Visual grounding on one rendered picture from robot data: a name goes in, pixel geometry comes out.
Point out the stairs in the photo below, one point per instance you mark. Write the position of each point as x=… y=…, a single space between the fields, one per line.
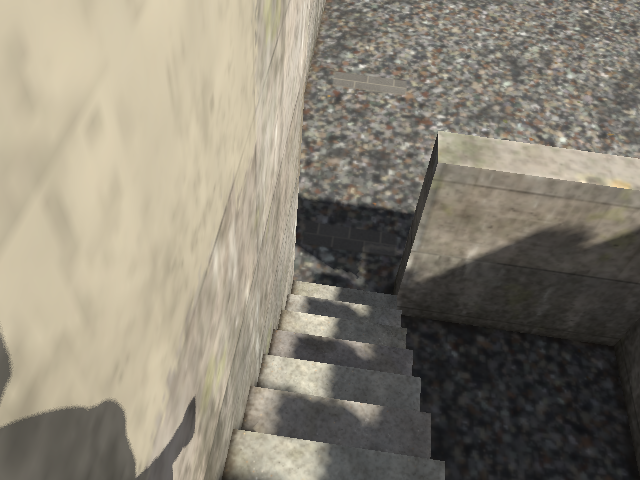
x=335 y=397

